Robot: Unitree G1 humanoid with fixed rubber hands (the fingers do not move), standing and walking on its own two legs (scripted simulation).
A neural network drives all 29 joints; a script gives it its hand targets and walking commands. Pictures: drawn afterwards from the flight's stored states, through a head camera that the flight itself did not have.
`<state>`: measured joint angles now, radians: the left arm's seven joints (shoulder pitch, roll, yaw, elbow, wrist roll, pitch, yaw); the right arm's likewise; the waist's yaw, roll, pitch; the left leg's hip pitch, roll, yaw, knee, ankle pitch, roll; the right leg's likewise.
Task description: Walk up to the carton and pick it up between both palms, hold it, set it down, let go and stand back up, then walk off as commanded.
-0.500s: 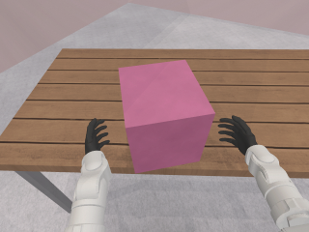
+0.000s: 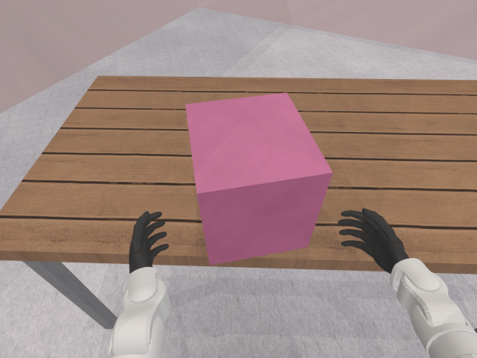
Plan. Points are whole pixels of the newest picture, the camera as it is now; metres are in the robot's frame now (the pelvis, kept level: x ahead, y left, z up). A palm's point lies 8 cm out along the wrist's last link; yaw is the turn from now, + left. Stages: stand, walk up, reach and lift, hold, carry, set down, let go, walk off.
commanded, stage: set down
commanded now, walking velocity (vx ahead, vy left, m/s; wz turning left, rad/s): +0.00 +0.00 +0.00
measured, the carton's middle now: (248, 178) +0.46 +0.03 +0.03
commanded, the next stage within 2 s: none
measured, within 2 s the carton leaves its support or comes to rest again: neither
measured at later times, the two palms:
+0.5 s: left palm (131, 294) +0.21 +0.19 +0.04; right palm (409, 297) +0.24 -0.23 +0.01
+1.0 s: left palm (136, 285) +0.23 +0.20 +0.02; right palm (404, 289) +0.26 -0.23 +0.00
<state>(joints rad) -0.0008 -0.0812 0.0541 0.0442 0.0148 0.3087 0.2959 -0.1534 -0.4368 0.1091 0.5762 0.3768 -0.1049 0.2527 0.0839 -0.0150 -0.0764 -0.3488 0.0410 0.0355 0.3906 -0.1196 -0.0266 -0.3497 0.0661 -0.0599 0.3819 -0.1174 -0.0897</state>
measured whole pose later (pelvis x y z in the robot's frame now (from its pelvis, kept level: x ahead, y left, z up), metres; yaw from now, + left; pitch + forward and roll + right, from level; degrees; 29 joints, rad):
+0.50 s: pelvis +0.01 +0.00 +0.00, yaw +0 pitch +4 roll +0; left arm 0.30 -0.08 -0.01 -0.17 0.02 0.21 0.29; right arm 0.21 -0.50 0.10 0.34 0.42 -0.17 0.25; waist 0.08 -0.03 -0.07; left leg -0.32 0.04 0.04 0.39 -0.14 -0.03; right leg -0.32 0.07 -0.06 0.38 -0.14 -0.09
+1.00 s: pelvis +0.04 +0.01 +0.00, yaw +0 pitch +7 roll +0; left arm 0.35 -0.05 -0.01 -0.17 0.03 0.19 0.19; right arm 0.26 -0.50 0.10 0.33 0.42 -0.16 0.18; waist 0.08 -0.05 -0.05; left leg -0.32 0.04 0.04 0.39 -0.18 -0.03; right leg -0.31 0.07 -0.05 0.36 -0.16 -0.08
